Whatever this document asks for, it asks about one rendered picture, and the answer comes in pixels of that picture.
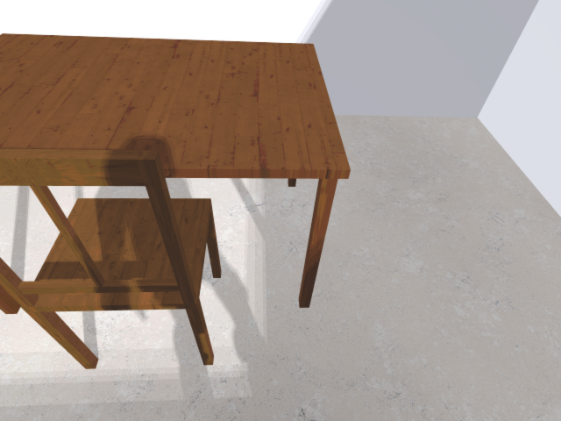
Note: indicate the table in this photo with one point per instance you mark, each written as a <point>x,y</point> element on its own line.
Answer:
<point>212,109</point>

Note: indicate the chair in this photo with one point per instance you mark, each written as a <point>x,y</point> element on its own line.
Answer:
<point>112,253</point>

